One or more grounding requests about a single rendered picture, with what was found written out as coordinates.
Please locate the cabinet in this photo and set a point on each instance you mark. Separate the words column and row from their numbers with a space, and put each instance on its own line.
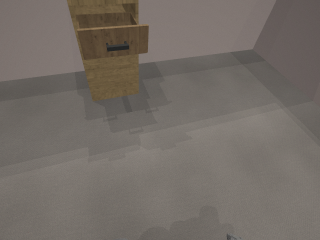
column 108, row 77

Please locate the drawer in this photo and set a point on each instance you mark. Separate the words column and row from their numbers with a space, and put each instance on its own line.
column 95, row 30

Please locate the handle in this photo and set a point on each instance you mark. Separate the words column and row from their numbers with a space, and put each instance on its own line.
column 117, row 47

